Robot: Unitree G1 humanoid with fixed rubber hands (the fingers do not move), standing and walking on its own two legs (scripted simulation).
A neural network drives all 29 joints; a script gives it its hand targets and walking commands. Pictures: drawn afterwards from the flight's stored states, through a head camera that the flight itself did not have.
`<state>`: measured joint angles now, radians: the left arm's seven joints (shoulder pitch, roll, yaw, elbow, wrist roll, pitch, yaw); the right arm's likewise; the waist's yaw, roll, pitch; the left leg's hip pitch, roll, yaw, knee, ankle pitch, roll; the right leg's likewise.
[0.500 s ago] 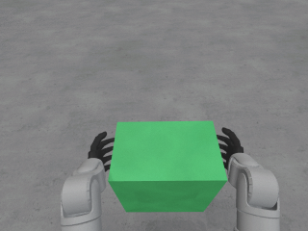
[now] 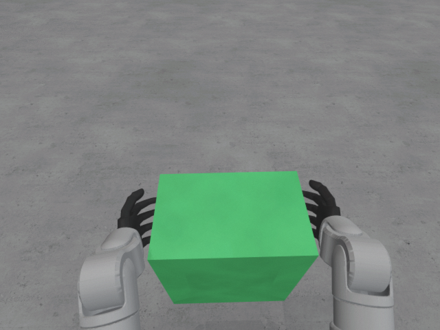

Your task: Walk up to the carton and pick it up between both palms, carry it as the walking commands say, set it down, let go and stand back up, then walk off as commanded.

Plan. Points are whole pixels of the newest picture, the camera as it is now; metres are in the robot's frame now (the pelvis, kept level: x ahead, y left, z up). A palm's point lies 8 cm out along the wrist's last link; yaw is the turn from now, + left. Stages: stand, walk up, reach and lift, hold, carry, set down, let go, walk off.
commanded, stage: carry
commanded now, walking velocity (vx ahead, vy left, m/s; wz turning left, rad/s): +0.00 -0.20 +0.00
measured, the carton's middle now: (228, 244) +0.28 +0.01 +0.01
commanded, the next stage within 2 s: none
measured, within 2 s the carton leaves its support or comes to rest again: neither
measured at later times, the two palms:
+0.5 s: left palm (212, 271) +0.21 +0.04 +0.08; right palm (422, 257) +0.22 -0.27 +0.09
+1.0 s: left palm (334, 293) +0.17 -0.13 +0.08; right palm out of the picture +0.17 -0.44 +0.08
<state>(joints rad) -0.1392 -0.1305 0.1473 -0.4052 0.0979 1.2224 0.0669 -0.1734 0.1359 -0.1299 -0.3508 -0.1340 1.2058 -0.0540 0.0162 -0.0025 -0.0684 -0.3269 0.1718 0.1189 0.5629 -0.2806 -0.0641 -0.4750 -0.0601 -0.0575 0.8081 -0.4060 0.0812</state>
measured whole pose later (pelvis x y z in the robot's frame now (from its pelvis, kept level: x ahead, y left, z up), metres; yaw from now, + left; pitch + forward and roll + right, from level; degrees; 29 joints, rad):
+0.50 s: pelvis -0.05 -0.13 +0.00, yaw +1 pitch +3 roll -1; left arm -0.11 -0.13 0.13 -0.38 0.12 1.22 0.06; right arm -0.15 0.13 -0.12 -0.31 -0.12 1.20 -0.06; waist -0.01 -0.03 -0.11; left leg -0.30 0.08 0.15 0.58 -0.33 0.01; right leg -0.51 0.03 -0.12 0.84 -0.39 0.01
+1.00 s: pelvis -0.09 -0.28 +0.00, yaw +1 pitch +4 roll +1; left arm -0.11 -0.13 0.11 -0.40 0.11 1.19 0.06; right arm -0.15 0.13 -0.14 -0.38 -0.11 1.21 -0.07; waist -0.05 0.00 -0.08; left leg -0.45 0.05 0.13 0.90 -0.53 -0.01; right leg -0.41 -0.01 -0.14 0.51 -0.19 -0.08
